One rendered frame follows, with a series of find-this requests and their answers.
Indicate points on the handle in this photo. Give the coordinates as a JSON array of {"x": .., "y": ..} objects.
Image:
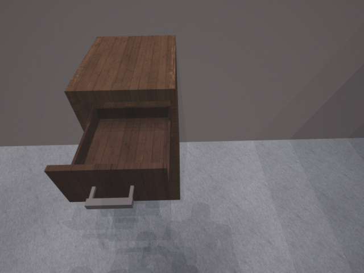
[{"x": 109, "y": 203}]

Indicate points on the drawer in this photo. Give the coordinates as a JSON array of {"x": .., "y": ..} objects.
[{"x": 120, "y": 147}]

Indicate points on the cabinet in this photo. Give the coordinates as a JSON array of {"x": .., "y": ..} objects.
[{"x": 120, "y": 71}]

